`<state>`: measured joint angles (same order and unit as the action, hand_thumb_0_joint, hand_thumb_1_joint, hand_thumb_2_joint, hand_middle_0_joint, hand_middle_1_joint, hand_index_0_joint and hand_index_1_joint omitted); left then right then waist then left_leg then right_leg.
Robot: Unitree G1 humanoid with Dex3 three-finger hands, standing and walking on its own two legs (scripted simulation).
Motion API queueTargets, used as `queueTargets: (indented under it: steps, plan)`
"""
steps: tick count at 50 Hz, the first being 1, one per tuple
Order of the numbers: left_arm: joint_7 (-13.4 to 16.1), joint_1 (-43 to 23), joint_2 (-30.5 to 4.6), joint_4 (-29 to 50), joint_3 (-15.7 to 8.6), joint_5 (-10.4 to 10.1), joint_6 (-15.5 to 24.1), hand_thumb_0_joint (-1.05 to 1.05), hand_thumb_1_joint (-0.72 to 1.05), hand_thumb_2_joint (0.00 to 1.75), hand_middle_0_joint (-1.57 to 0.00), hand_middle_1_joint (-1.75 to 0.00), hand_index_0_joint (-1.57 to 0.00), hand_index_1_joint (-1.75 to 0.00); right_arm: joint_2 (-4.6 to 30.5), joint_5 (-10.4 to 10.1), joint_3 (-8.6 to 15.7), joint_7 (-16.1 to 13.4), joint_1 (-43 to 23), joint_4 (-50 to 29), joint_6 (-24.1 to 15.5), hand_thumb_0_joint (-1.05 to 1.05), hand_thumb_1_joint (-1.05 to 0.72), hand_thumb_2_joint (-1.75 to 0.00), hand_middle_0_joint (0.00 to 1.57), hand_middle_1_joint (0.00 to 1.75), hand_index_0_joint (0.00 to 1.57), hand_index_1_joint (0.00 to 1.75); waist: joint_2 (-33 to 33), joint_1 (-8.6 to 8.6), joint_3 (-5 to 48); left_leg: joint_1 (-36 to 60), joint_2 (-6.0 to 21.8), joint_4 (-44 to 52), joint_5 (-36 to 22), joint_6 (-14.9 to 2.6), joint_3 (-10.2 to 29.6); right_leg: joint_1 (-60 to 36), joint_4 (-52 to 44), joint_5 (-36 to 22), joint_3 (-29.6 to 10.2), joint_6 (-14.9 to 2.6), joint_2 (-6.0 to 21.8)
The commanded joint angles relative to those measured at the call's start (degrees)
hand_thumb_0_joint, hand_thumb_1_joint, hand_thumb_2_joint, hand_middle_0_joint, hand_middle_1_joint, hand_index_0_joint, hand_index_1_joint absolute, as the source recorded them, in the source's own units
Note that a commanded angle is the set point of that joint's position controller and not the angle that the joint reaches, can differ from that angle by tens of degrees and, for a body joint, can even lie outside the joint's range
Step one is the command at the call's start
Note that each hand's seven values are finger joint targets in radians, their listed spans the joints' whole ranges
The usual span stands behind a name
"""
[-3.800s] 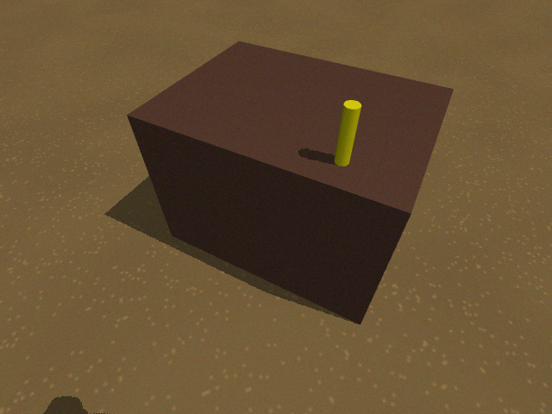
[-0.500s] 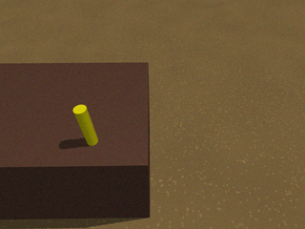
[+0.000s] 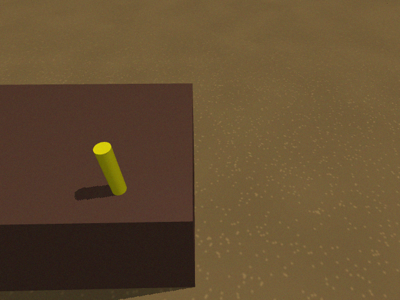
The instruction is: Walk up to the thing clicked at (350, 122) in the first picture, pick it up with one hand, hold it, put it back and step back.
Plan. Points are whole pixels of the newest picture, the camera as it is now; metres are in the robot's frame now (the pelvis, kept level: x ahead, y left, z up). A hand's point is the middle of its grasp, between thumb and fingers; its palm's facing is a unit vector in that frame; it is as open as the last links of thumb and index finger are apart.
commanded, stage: walk up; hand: left
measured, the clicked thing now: (111, 170) +0.47 +0.24 -0.04
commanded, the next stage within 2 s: stand in 0.32 s
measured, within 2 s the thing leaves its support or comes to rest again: neither
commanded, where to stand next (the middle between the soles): +0.06 +0.01 m, yaw +2 degrees
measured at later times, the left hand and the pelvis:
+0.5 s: hand out of the picture +0.08 +0.25 -0.15, palm faces -0.03 -0.94 -0.34, open 7.4 cm; pelvis +0.00 +0.00 +0.00, yaw +0 degrees
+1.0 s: hand out of the picture +0.05 +0.25 -0.16, palm faces -0.03 -0.94 -0.34, open 7.4 cm; pelvis -0.02 +0.00 +0.00, yaw +1 degrees
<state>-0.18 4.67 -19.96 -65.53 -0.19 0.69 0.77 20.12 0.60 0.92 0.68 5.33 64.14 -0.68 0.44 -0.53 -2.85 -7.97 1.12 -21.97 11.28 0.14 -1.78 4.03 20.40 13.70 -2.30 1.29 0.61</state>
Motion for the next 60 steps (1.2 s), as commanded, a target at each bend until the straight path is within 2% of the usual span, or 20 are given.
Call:
queueTargets:
  steps: [1, 4, 5, 6, 14, 15, 16, 20, 23, 27, 34, 41, 44, 47, 50, 58, 59, 60]
  plan:
    - [0.9, -3.9, -12.4, 3.6, -2.4, -0.2, 1.5, 0.0, 0.9, 0.9, -0.2, -0.3, -0.2, -0.3, 12.3, -0.1, 2.4, -0.6, -3.3, -3.2, -1.0, 0.0, -0.9, -0.9, 0.2, 0.3, 0.2, 0.3, -0.4, -0.04, 3.8, 3.5, 5.7, 3.2, -9.0, -1.98, 5.1, 3.4, -3.9, -9.9, -3.4, -2.38, 5.1]
    - [0.9, -4.0, -12.3, 3.7, -2.4, -0.1, 1.5, 0.0, 0.9, 0.9, -0.2, -0.3, -0.2, -0.3, 12.0, 0.0, 2.3, -0.7, -3.1, -3.0, -1.0, 0.0, -0.9, -0.9, 0.2, 0.3, 0.2, 0.3, -0.6, -0.09, 3.8, 3.1, 5.7, 3.9, -8.1, -1.85, 5.3, 3.0, -4.1, -9.1, -3.3, -2.34, 5.0]
    - [0.9, -3.1, -12.3, 3.5, -2.4, -0.1, 1.5, 0.0, 0.9, 0.9, -0.2, -0.3, -0.2, -0.3, 12.1, -0.1, 2.3, -0.6, -3.5, -3.3, -1.1, 0.0, -0.9, -0.9, 0.2, 0.3, 0.2, 0.3, -0.5, 0.31, 3.9, 3.8, 5.7, 3.6, -8.7, -1.97, 5.4, 3.2, -4.1, -9.6, -3.3, -2.28, 4.9]
    - [0.9, -3.4, -12.4, 3.5, -2.5, 0.0, 1.5, 0.0, 0.9, 0.9, -0.2, -0.3, -0.2, -0.3, 11.9, -0.1, 2.4, -0.6, -3.0, -3.0, -1.0, 0.0, -0.9, -0.9, 0.2, 0.3, 0.2, 0.3, -1.2, -0.05, 4.6, 3.8, 5.7, 3.4, -9.1, -1.99, 5.2, 2.5, -4.2, -9.9, -3.2, -2.34, 5.0]
    - [1.0, -2.6, -12.2, 3.8, -2.5, 0.0, 1.5, 0.0, 0.9, 0.9, -0.2, -0.3, -0.2, -0.3, 11.9, 0.0, 2.5, -0.7, -3.1, -3.1, -1.0, 0.0, -0.9, -0.9, 0.2, 0.3, 0.2, 0.3, -0.4, 0.17, 5.6, 4.5, 5.8, 3.5, -10.9, -2.1, 5.1, 1.4, -3.8, -11.9, -2.6, -2.16, 5.1]
    - [1.0, -2.9, -12.2, 3.8, -2.6, 0.1, 1.4, 0.0, 0.9, 0.9, -0.2, -0.3, -0.2, -0.3, 11.8, 0.0, 2.5, -0.8, -2.6, -2.8, -0.9, 0.0, -0.9, -0.9, 0.2, 0.3, 0.2, 0.3, -0.9, -0.08, 6.0, 4.3, 5.8, 3.3, -11.6, -2.14, 5.1, 0.8, -3.7, -12.5, -2.5, -2.21, 5.2]
    - [1.1, -2.3, -12.0, 3.7, -2.3, -0.4, 1.4, 0.0, 0.9, 0.9, -0.2, -0.3, -0.2, -0.3, 11.9, -0.2, 2.2, -1.0, -4.2, -3.3, -1.1, 0.0, -0.9, -0.9, 0.2, 0.3, 0.2, 0.3, -1.5, 0.39, 4.1, 4.4, 7.1, 3.8, -18.1, -1.74, 6.2, 1.9, -3.4, -17.7, -3.1, -2.07, 6.3]
    - [1.2, -1.8, -12.0, 3.8, -2.3, -0.6, 1.2, 0.0, 0.9, 0.9, -0.2, -0.3, -0.2, -0.3, 12.0, -0.3, 2.1, -1.1, -3.4, -2.8, -1.3, 0.0, -0.9, -0.9, 0.2, 0.3, 0.2, 0.3, -0.3, 0.21, 5.3, 5.3, 7.1, 4.0, -19.5, -1.29, 5.9, 0.8, -3.5, -18.0, -2.6, -1.86, 6.3]
    - [1.1, -1.3, -12.1, 3.9, -2.3, -0.3, 1.1, 0.0, 0.9, 0.9, -0.2, -0.3, -0.2, -0.3, 12.0, -0.4, 2.1, -1.1, -3.9, -2.8, -1.2, 0.0, -0.9, -0.9, 0.2, 0.3, 0.2, 0.3, 0.1, 0.26, 7.0, 6.6, 7.2, 3.8, -17.7, -1.36, 5.7, 0.2, -3.9, -16.7, -2.8, -1.83, 6.6]
    - [1.0, -1.8, -12.1, 4.1, -2.1, -0.3, 1.1, 0.0, 0.9, 0.9, -0.2, -0.3, -0.2, -0.3, 11.7, -0.4, 1.7, -1.0, -3.7, -2.6, -1.0, 0.0, -0.9, -0.9, 0.2, 0.3, 0.2, 0.3, 0.0, -0.01, 5.9, 5.2, 6.8, 4.9, -13.7, -1.1, 5.7, 0.8, -4.9, -13.5, -3.0, -1.79, 6.5]
    - [0.8, -1.4, -12.3, 4.1, -2.1, -0.2, 1.0, 0.0, 0.9, 0.9, -0.2, -0.3, -0.2, -0.3, 11.9, -0.3, 1.6, -0.9, -3.8, -2.3, -1.0, 0.0, -0.9, -0.9, 0.2, 0.3, 0.2, 0.3, -0.3, 0.02, 4.8, 4.6, 6.7, 5.7, -10.8, -1.08, 5.7, 2.0, -5.7, -10.8, -3.4, -2.01, 6.5]
    - [0.6, -0.6, -12.2, 4.0, -2.1, -0.2, 0.9, 0.0, 0.9, 0.9, -0.2, -0.3, -0.2, -0.3, 12.1, -0.2, 1.8, -0.7, -3.5, -2.2, -1.1, 0.0, -0.9, -0.9, 0.2, 0.3, 0.2, 0.3, -1.1, 0.17, 3.1, 3.9, 6.6, 6.7, -6.5, -1.03, 6.5, 3.9, -6.5, -5.4, -3.5, -2.2, 6.1]
    - [0.6, -0.6, -12.1, 4.2, -2.1, -0.1, 0.9, 0.0, 0.9, 0.9, -0.2, -0.3, -0.2, -0.3, 12.3, -0.1, 1.9, -0.7, -3.5, -2.2, -1.1, 0.0, -0.9, -0.9, 0.2, 0.3, 0.2, 0.3, -0.3, 0.13, 3.0, 3.4, 6.5, 6.7, -5.0, -1.12, 6.5, 4.1, -6.5, -5.0, -3.6, -2.23, 6.3]
    - [0.7, -0.4, -12.5, 4.2, -2.1, -0.1, 1.0, 0.0, 0.9, 0.9, -0.2, -0.3, -0.2, -0.3, 11.9, -0.1, 1.9, -0.7, -3.1, -2.2, -1.0, 0.0, -0.9, -0.9, 0.2, 0.3, 0.2, 0.3, -1.5, 0.07, 2.9, 3.4, 6.5, 6.4, -5.8, -1.13, 6.7, 4.4, -6.5, -4.9, -3.5, -2.19, 6.2]
    - [0.6, 0.1, -12.4, 4.2, -2.0, -0.1, 1.0, 0.0, 0.9, 0.9, -0.2, -0.3, -0.2, -0.3, 12.3, 0.0, 1.9, -0.6, -2.7, -1.9, -0.9, 0.0, -0.9, -0.9, 0.2, 0.3, 0.2, 0.3, -0.9, 0.04, 2.0, 2.5, 6.3, 6.9, -2.3, -1.2, 7.0, 4.8, -6.9, -2.8, -3.8, -2.21, 6.3]
    - [0.6, 0.4, -12.4, 4.4, -1.9, -0.2, 0.9, 0.0, 0.9, 0.9, -0.2, -0.3, -0.2, -0.3, 11.9, 0.0, 1.6, -0.6, -1.7, -1.7, -1.1, 0.0, -0.9, -0.9, 0.2, 0.3, 0.2, 0.3, -0.4, 0.04, 3.1, 1.7, 6.2, 6.6, -4.7, -1.03, 7.1, 3.5, -6.1, -4.7, -3.6, -2.39, 6.4]
    - [0.5, 0.9, -12.1, 4.3, -1.8, -0.2, 0.9, 0.0, 0.9, 0.9, -0.2, -0.3, -0.2, -0.3, 12.4, -0.1, 1.7, -0.7, -1.7, -1.6, -1.0, 0.0, -0.9, -0.9, 0.2, 0.3, 0.2, 0.3, 0.4, 0.17, 3.2, 1.7, 6.2, 6.9, -3.3, -1.12, 7.3, 3.7, -6.3, -3.9, -3.6, -2.27, 6.4]
    - [0.6, 0.9, -12.5, 4.5, -1.8, -0.1, 1.0, 0.0, 0.9, 0.9, -0.2, -0.3, -0.2, -0.3, 12.2, -0.1, 1.8, -0.6, -1.8, -1.7, -1.0, 0.0, -0.9, -0.9, 0.2, 0.3, 0.2, 0.3, -0.8, 0.21, 3.7, 2.3, 6.4, 6.4, -5.8, -1.19, 7.4, 3.1, -5.9, -5.3, -3.3, -2.34, 6.5]
